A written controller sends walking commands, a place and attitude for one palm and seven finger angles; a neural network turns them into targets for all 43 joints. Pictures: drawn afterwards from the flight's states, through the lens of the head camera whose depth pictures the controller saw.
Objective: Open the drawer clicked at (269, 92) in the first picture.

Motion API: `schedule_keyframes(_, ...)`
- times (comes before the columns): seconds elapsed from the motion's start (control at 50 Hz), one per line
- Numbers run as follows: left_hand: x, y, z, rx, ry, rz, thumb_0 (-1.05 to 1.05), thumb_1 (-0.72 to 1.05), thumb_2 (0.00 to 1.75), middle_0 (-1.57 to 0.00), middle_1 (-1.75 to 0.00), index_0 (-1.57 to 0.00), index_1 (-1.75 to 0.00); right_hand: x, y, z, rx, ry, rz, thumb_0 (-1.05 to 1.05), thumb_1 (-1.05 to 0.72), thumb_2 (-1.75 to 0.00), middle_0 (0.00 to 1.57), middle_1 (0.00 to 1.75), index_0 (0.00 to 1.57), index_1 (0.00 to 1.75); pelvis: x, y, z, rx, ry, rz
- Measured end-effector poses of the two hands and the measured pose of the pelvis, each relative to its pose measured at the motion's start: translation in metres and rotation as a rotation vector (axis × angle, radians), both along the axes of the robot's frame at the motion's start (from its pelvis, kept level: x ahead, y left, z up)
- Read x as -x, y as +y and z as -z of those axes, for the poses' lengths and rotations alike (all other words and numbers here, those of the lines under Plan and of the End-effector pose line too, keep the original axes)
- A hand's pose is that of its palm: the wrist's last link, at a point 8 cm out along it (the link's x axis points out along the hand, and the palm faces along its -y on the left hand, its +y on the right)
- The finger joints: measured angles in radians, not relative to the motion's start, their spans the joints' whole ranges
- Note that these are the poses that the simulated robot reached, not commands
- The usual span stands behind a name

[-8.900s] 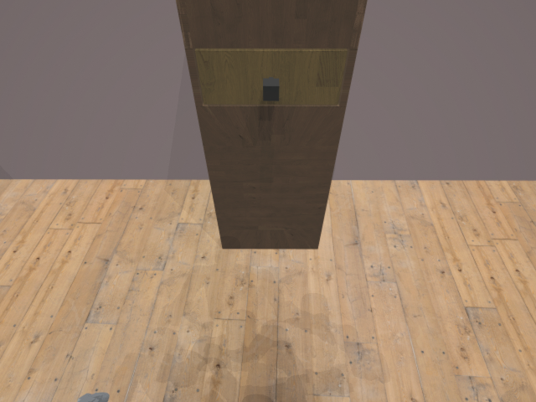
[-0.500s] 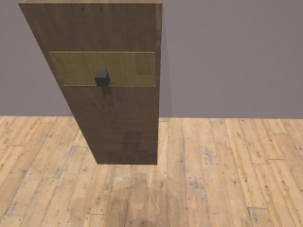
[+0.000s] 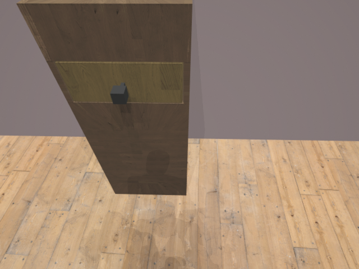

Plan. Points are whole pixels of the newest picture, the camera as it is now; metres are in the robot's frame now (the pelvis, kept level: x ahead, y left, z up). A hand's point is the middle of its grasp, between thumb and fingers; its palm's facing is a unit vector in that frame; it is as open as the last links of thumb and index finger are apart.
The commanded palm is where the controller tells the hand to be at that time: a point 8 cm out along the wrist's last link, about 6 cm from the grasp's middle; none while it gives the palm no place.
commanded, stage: look again from close up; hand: left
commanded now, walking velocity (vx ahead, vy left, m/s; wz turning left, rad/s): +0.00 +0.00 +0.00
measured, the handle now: (121, 91) +0.61 +0.23 +0.05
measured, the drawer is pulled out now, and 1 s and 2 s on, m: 0.00 0.00 0.00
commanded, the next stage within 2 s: shuffle to correct the standing spot in 0.14 s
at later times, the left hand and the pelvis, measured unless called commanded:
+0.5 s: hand out of the picture -0.01 +0.16 -0.19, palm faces +0.12 -0.98 -0.16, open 7.4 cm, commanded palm none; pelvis +0.05 +0.01 -0.01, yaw +2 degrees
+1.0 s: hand (124, 260) +0.17 +0.16 -0.17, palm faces +0.09 -0.96 -0.26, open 7.3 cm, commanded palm none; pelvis +0.12 -0.03 -0.01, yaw +3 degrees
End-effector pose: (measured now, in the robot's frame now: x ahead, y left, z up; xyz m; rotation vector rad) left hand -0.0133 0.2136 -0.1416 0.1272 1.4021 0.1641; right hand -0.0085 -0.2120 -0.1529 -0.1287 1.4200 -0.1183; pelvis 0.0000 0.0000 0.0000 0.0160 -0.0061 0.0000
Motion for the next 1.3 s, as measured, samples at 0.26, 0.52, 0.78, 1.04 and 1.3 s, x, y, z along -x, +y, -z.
schedule_keyframes(0.26, -0.007, -0.006, 0.001, 0.006, 0.008, -0.009, 0.0, 0.91, 0.9, -0.2, -0.3, -0.2, -0.3, -0.019, -0.007, -0.001, 0.013, -0.01, -0.015, 0.01, -0.92, -0.9, 0.19, 0.3, 0.2, 0.3, -0.012, -0.003, 0.0, -0.002, 0.0, -0.003)
schedule_keyframes(0.52, 0.004, 0.0, 0.018, 0.039, 0.074, -0.099, 0.0, 0.91, 0.9, -0.2, -0.3, -0.2, -0.3, -0.051, 0.001, 0.005, 0.022, 0.009, -0.048, 0.0, -0.91, -0.9, 0.19, 0.3, 0.2, 0.3, -0.051, 0.009, 0.014, 0.017, -0.005, -0.037)
schedule_keyframes(0.78, -0.117, 0.018, 0.002, -0.04, -0.011, -0.028, 0.02, 0.94, 0.9, -0.2, -0.3, -0.2, -0.3, -0.062, 0.025, 0.002, -0.049, 0.111, 0.012, 0.0, -0.91, -0.9, 0.19, 0.3, 0.2, 0.3, -0.106, 0.003, 0.006, -0.022, 0.005, -0.02)
schedule_keyframes(1.04, -0.178, -0.005, -0.005, -0.085, -0.142, -0.03, 0.0, 0.93, 0.9, -0.2, -0.3, -0.2, -0.3, -0.169, -0.035, 0.012, -0.001, -0.03, -0.029, 0.0, -0.91, -0.9, 0.19, 0.3, 0.2, 0.3, -0.118, -0.025, 0.008, -0.024, 0.014, -0.052)
schedule_keyframes(1.3, -0.131, 0.025, 0.014, -0.023, -0.131, -0.073, 0.0, 0.91, 0.9, -0.2, -0.3, -0.2, -0.3, -0.197, -0.021, -0.023, 0.087, -0.253, -0.117, 0.0, -0.91, -0.9, 0.19, 0.3, 0.2, 0.3, -0.09, -0.002, 0.009, 0.004, -0.006, -0.064)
